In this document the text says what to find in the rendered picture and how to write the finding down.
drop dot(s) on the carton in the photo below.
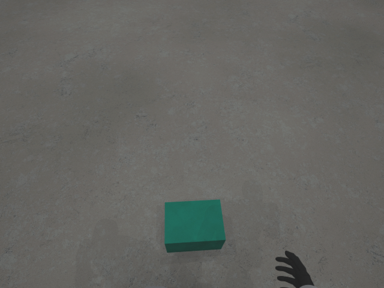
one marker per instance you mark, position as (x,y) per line
(193,226)

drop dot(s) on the right robot hand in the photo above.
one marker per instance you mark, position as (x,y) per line
(299,271)

